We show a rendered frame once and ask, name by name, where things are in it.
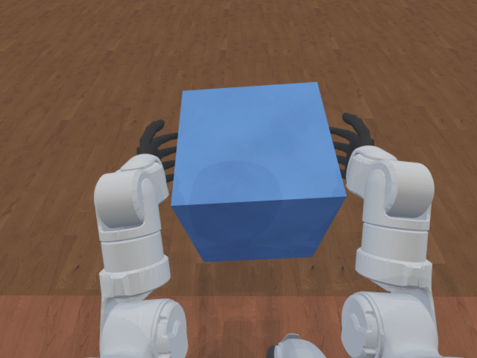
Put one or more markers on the right robot upper arm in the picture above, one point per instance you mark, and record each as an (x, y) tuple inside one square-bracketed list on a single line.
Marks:
[(387, 325)]

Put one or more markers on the right robot hand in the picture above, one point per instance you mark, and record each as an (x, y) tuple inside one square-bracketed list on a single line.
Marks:
[(356, 141)]

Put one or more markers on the robot right shin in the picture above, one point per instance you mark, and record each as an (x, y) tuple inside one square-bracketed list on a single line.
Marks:
[(291, 336)]

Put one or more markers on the left robot forearm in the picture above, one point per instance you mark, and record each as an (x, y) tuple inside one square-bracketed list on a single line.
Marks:
[(127, 212)]

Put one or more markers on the carton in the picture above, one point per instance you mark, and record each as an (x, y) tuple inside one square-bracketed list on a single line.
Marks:
[(256, 175)]

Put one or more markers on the left robot upper arm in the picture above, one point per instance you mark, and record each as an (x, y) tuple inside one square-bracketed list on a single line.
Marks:
[(145, 329)]

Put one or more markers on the left robot hand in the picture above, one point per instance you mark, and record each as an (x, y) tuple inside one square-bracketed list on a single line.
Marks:
[(150, 145)]

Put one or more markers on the robot right thigh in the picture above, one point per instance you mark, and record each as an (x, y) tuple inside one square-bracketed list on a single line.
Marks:
[(297, 348)]

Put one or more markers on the right robot forearm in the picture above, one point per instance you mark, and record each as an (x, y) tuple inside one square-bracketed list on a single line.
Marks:
[(396, 214)]

